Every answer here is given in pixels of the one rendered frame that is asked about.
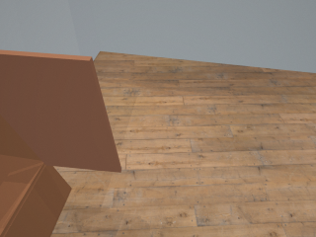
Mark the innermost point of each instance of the cupboard door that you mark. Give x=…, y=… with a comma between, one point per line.
x=55, y=103

